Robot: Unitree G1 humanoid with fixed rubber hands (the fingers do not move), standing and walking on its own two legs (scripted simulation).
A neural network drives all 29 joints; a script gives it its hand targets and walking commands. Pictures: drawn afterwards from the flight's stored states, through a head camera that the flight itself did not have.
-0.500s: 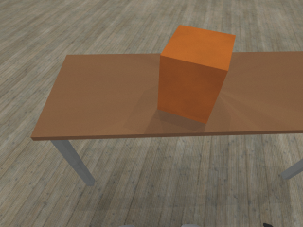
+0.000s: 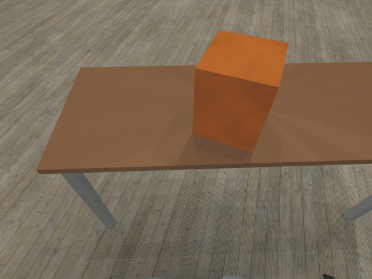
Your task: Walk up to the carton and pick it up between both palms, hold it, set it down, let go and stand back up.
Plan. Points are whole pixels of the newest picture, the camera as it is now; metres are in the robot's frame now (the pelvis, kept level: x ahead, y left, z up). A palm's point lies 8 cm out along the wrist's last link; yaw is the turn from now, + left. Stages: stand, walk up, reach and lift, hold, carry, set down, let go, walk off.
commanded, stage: walk up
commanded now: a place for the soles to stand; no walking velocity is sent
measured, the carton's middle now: (236, 92) +0.62 -0.13 +0.03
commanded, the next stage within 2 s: none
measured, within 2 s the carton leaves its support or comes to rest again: neither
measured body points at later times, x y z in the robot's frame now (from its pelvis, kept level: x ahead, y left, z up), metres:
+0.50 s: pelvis +0.00 +0.00 +0.00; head +0.03 +0.01 +0.45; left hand +0.08 +0.32 -0.12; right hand +0.10 -0.31 -0.11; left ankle +0.01 +0.09 -0.70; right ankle +0.02 -0.14 -0.71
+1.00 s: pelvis -0.02 +0.01 +0.00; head +0.00 +0.02 +0.45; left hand +0.06 +0.33 -0.11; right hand +0.07 -0.30 -0.11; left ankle -0.01 +0.10 -0.70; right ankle +0.01 -0.13 -0.71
